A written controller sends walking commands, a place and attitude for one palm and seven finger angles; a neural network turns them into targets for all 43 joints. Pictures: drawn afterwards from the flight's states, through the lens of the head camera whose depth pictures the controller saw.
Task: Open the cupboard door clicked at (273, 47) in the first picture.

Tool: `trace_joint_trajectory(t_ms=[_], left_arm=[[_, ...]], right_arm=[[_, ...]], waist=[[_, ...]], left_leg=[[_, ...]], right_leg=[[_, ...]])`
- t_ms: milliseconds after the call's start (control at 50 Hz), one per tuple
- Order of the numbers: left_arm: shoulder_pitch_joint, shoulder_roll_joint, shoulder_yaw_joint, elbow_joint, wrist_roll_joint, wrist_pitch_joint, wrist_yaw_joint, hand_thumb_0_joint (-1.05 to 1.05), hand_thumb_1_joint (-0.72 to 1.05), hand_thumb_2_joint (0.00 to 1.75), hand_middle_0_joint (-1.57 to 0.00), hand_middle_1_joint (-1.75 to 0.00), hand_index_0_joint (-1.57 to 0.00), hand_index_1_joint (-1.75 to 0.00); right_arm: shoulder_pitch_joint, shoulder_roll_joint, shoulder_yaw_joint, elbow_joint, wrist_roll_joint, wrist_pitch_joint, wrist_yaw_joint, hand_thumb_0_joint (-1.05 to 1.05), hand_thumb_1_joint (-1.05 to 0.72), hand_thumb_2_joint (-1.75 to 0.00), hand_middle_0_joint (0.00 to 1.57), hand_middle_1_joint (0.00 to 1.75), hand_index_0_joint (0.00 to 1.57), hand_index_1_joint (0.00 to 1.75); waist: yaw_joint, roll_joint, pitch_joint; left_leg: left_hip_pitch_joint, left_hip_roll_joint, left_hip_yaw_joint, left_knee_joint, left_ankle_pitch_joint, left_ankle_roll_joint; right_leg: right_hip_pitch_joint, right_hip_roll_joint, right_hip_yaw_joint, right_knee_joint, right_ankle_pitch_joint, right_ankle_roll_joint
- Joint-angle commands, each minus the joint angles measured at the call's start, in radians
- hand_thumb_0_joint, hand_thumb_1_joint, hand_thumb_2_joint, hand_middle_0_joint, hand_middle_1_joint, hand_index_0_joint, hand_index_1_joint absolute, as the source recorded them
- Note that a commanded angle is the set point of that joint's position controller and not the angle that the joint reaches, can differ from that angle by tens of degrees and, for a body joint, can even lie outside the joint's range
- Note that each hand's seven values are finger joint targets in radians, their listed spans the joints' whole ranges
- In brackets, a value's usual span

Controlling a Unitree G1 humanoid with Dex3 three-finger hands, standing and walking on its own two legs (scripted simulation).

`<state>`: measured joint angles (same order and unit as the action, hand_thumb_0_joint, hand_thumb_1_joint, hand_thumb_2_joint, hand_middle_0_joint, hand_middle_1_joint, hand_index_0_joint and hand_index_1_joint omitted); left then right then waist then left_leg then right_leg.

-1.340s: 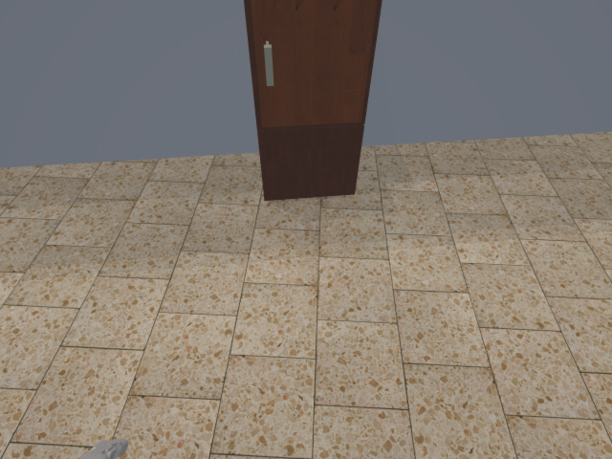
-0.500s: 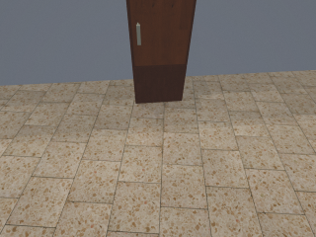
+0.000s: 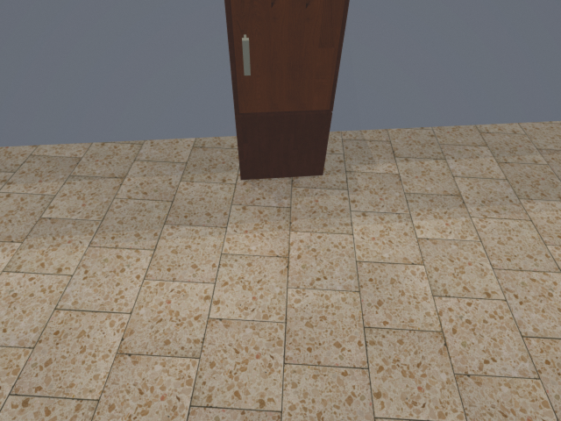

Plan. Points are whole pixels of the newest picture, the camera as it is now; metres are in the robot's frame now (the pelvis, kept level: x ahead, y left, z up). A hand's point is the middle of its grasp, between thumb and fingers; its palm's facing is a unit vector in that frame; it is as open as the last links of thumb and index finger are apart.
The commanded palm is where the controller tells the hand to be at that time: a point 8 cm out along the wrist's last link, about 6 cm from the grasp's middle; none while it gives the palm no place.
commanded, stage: look at it before walking up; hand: left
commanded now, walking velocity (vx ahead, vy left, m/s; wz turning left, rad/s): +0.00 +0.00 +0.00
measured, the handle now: (246, 54) +1.35 +0.21 -0.09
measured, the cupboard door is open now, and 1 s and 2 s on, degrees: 0 0 0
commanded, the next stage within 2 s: walk to a spot facing it in 0.10 s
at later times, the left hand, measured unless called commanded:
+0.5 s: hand out of the picture +0.05 +0.20 -0.19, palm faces -0.06 -0.98 -0.21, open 7.4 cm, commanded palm none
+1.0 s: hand (181, 417) +0.17 +0.18 -0.21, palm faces -0.12 -0.98 -0.14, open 7.4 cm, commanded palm none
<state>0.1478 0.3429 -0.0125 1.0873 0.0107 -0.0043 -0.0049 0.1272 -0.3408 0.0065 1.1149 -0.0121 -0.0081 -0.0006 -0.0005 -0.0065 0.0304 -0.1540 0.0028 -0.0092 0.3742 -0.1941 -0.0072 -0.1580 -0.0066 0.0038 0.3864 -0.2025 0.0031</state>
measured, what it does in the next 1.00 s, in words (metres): walks ahead: left foot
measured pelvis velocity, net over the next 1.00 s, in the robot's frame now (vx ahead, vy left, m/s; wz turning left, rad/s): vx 0.26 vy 0.01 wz -0.21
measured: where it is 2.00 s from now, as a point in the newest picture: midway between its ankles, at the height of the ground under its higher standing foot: (312, 322)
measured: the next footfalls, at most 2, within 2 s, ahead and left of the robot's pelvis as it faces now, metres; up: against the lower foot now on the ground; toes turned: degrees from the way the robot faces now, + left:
left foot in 0.98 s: +0.43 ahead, +0.06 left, +0.00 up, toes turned -4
right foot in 1.70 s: +0.57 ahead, -0.21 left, +0.00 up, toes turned -41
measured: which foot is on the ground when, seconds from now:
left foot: down 0.00-0.62, up 0.64-0.96, down 0.98-1.00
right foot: down 0.00-0.98, up 1.00-1.00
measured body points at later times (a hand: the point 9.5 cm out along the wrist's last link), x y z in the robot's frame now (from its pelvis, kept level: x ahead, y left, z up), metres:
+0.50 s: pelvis +0.05 +0.00 -0.02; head +0.05 +0.00 +0.43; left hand +0.06 +0.25 -0.17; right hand +0.05 -0.26 -0.16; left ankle +0.01 +0.12 -0.75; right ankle +0.01 -0.12 -0.74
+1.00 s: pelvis +0.26 +0.01 -0.04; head +0.29 +0.03 +0.41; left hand +0.18 +0.24 -0.19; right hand +0.34 -0.24 -0.16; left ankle +0.40 +0.06 -0.75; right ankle +0.04 -0.10 -0.72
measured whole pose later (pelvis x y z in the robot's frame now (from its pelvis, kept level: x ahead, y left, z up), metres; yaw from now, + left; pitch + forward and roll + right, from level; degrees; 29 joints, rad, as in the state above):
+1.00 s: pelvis +0.26 +0.01 -0.04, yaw -12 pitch -1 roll -2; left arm 0.51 0.14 0.03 1.17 0.01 -0.05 0.02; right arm 0.09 -0.15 -0.03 0.96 -0.02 -0.08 0.01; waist 0.02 -0.03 0.06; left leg -0.51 0.05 0.14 0.70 -0.19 0.06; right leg 0.03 0.00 0.05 0.68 -0.54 -0.01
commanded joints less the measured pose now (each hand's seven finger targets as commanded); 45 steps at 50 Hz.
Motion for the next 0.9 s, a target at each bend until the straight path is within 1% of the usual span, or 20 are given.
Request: trace_joint_trajectory(t_ms=[0,180,220,280,340,420,440,480,520,540,560,580,600,620,640,680,740,800,840,880], left_arm=[[-0.044,0.203,0.044,-0.059,0.001,-0.021,0.014,0.00,0.90,0.90,-0.20,-0.30,-0.20,-0.30],[-0.040,0.203,0.043,-0.056,0.001,-0.022,0.016,0.00,0.90,0.90,-0.20,-0.30,-0.20,-0.30],[0.030,0.080,0.018,-0.024,0.001,-0.001,0.019,0.00,0.90,0.90,-0.20,-0.30,-0.20,-0.30],[0.071,0.089,0.031,-0.032,0.011,0.016,0.004,0.00,0.90,0.90,-0.20,-0.30,-0.20,-0.30],[0.106,0.085,0.045,-0.055,0.015,0.017,-0.008,0.00,0.90,0.90,-0.20,-0.30,-0.20,-0.30],[0.153,0.031,0.055,-0.074,0.011,-0.006,-0.013,0.00,0.90,0.90,-0.20,-0.30,-0.20,-0.30],[0.159,0.017,0.054,-0.080,0.011,-0.013,-0.014,0.00,0.90,0.90,-0.20,-0.30,-0.20,-0.30],[0.126,-0.023,0.055,-0.107,0.011,-0.021,-0.017,0.00,0.90,0.90,-0.20,-0.30,-0.20,-0.30],[0.126,-0.046,0.056,-0.114,0.011,-0.032,-0.018,0.00,0.90,0.90,-0.20,-0.30,-0.20,-0.30],[0.173,-0.052,0.058,-0.095,0.012,-0.039,-0.018,0.00,0.90,0.90,-0.20,-0.30,-0.20,-0.30],[0.295,-0.047,0.070,-0.053,0.015,-0.046,-0.016,0.00,0.90,0.90,-0.20,-0.30,-0.20,-0.30],[0.467,0.053,0.097,0.003,0.022,-0.060,-0.001,0.00,0.90,0.90,-0.20,-0.30,-0.20,-0.30],[0.601,0.083,0.096,0.051,0.007,-0.063,0.015,0.00,0.90,0.90,-0.20,-0.30,-0.20,-0.30],[0.616,0.059,0.090,0.068,0.008,-0.066,0.027,0.00,0.90,0.90,-0.20,-0.30,-0.20,-0.30],[0.589,0.007,0.081,0.059,0.009,-0.064,0.033,0.00,0.90,0.90,-0.20,-0.30,-0.20,-0.30],[0.530,-0.018,0.070,0.037,0.020,-0.065,0.040,0.00,0.90,0.90,-0.20,-0.30,-0.20,-0.30],[0.428,-0.047,0.060,0.016,0.022,-0.074,0.037,0.00,0.90,0.90,-0.20,-0.30,-0.20,-0.30],[0.376,-0.060,0.056,0.012,0.018,-0.078,0.040,0.00,0.90,0.90,-0.20,-0.30,-0.20,-0.30],[0.355,-0.042,0.063,0.021,0.016,-0.078,0.041,0.00,0.90,0.90,-0.20,-0.30,-0.20,-0.30],[0.334,-0.013,0.078,0.019,0.012,-0.079,0.039,0.00,0.90,0.90,-0.20,-0.30,-0.20,-0.30]], right_arm=[[-0.051,-0.204,-0.043,-0.067,0.004,-0.028,-0.011,0.00,-0.90,-0.90,0.20,0.30,0.20,0.30],[-0.057,-0.203,-0.043,-0.064,0.006,-0.027,-0.011,0.00,-0.90,-0.90,0.20,0.30,0.20,0.30],[0.011,-0.074,-0.013,-0.035,-0.004,-0.010,-0.007,0.00,-0.90,-0.90,0.20,0.30,0.20,0.30],[0.047,-0.078,-0.024,-0.041,-0.013,0.002,-0.002,0.00,-0.90,-0.90,0.20,0.30,0.20,0.30],[0.068,-0.091,-0.038,-0.057,-0.015,0.001,-0.001,0.00,-0.90,-0.90,0.20,0.30,0.20,0.30],[0.141,-0.083,-0.053,-0.066,-0.009,-0.028,-0.010,0.00,-0.90,-0.90,0.20,0.30,0.20,0.30],[0.167,-0.093,-0.061,-0.062,-0.007,-0.032,-0.011,0.00,-0.90,-0.90,0.20,0.30,0.20,0.30],[0.205,-0.103,-0.075,-0.060,-0.004,-0.037,-0.014,0.00,-0.90,-0.90,0.20,0.30,0.20,0.30],[0.228,-0.076,-0.074,-0.047,-0.006,-0.044,-0.016,0.00,-0.90,-0.90,0.20,0.30,0.20,0.30],[0.221,-0.060,-0.071,-0.044,-0.007,-0.044,-0.017,0.00,-0.90,-0.90,0.20,0.30,0.20,0.30],[0.184,-0.034,-0.066,-0.055,-0.006,-0.046,-0.017,0.00,-0.90,-0.90,0.20,0.30,0.20,0.30],[0.130,0.039,-0.050,-0.102,0.004,-0.060,-0.011,0.00,-0.90,-0.90,0.20,0.30,0.20,0.30],[0.006,0.051,-0.043,-0.157,-0.003,-0.068,-0.007,0.00,-0.90,-0.90,0.20,0.30,0.20,0.30],[-0.024,0.036,-0.049,-0.160,-0.008,-0.070,-0.010,0.00,-0.90,-0.90,0.20,0.30,0.20,0.30],[-0.036,0.050,-0.051,-0.156,-0.010,-0.070,-0.009,0.00,-0.90,-0.90,0.20,0.30,0.20,0.30],[-0.050,0.075,-0.053,-0.153,-0.009,-0.063,0.001,0.00,-0.90,-0.90,0.20,0.30,0.20,0.30],[-0.025,0.114,-0.058,-0.153,-0.006,-0.037,0.017,0.00,-0.90,-0.90,0.20,0.30,0.20,0.30],[-0.046,0.126,-0.054,-0.177,0.004,-0.035,0.031,0.00,-0.90,-0.90,0.20,0.30,0.20,0.30],[-0.039,0.133,-0.054,-0.182,0.010,-0.043,0.035,0.00,-0.90,-0.90,0.20,0.30,0.20,0.30],[0.043,0.111,-0.063,-0.162,0.011,-0.053,0.026,0.00,-0.90,-0.90,0.20,0.30,0.20,0.30]], waist=[[0.003,0.004,-0.064],[0.005,0.002,-0.066],[0.004,-0.007,-0.069],[0.006,-0.023,0.029],[0.009,-0.013,0.105],[-0.005,0.053,0.076],[-0.011,0.091,0.049],[-0.023,0.190,0.098],[-0.017,0.173,0.111],[0.006,0.138,0.091],[0.064,0.053,0.033],[0.123,-0.268,-0.029],[0.161,-0.307,-0.009],[0.159,-0.297,0.021],[0.146,-0.158,0.056],[0.107,-0.031,0.060],[0.030,-0.058,0.116],[0.003,-0.130,0.150],[-0.007,-0.152,0.136],[-0.043,-0.147,0.082]], left_leg=[[0.015,0.115,-0.100,-0.062,0.109,0.035],[0.029,0.115,-0.097,-0.061,0.133,0.035],[0.028,0.106,-0.062,-0.040,-0.005,0.013],[-0.059,0.092,-0.050,-0.034,-0.324,0.020],[-0.110,0.107,-0.060,-0.015,-0.433,0.039],[-0.016,0.178,-0.116,0.008,-0.296,0.088],[0.031,0.220,-0.157,-0.013,-0.280,0.111],[0.072,0.310,-0.230,-0.089,-0.274,0.160],[0.091,0.317,-0.179,-0.023,-0.036,0.168],[0.054,0.286,-0.109,0.071,0.064,0.140],[-0.096,0.212,0.011,0.277,0.135,0.089],[-0.411,0.085,0.170,0.619,-0.017,0.020],[-0.590,0.024,0.135,0.781,-0.362,0.001],[-0.645,0.056,0.054,0.852,-0.356,0.007],[-0.684,0.087,0.057,0.874,-0.303,0.007],[-0.686,0.111,0.062,0.842,-0.257,-0.001],[-0.599,0.107,0.102,0.752,-0.132,-0.023],[-0.453,0.100,0.129,0.531,-0.006,-0.013],[-0.318,0.073,0.149,0.412,0.040,0.004],[-0.157,0.028,0.169,0.340,0.058,0.027]], right_leg=[[0.008,-0.110,0.105,-0.068,0.084,-0.033],[0.016,-0.114,0.101,-0.070,0.117,-0.032],[0.001,-0.102,0.106,-0.067,-0.046,-0.018],[-0.096,-0.080,0.157,-0.078,-0.344,-0.042],[-0.173,-0.055,0.176,-0.042,-0.421,-0.064],[-0.226,-0.010,0.135,0.128,-0.238,-0.076],[-0.256,0.010,0.091,0.199,-0.208,-0.068],[-0.356,0.029,-0.009,0.309,-0.225,-0.039],[-0.341,0.004,-0.032,0.284,-0.238,-0.033],[-0.243,0.004,-0.038,0.206,-0.196,-0.044],[0.001,-0.016,0.024,0.094,-0.068,-0.076],[0.286,-0.225,0.371,-0.030,0.099,-0.153],[0.364,-0.347,0.564,-0.067,0.427,-0.215],[0.383,-0.327,0.524,-0.030,0.627,-0.219],[0.375,-0.320,0.441,-0.009,0.684,-0.236],[0.338,-0.286,0.366,-0.027,0.524,-0.228],[0.146,-0.227,0.245,-0.132,0.403,-0.197],[0.012,-0.172,0.155,-0.187,0.369,-0.160],[-0.014,-0.160,0.117,-0.183,0.413,-0.137],[-0.004,-0.155,0.087,-0.083,0.557,-0.128]])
